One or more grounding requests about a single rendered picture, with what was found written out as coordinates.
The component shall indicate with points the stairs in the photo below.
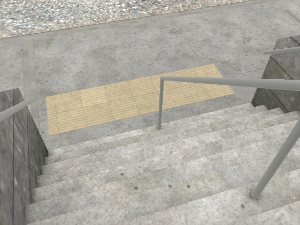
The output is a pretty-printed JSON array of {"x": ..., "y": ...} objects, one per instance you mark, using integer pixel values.
[{"x": 199, "y": 170}]

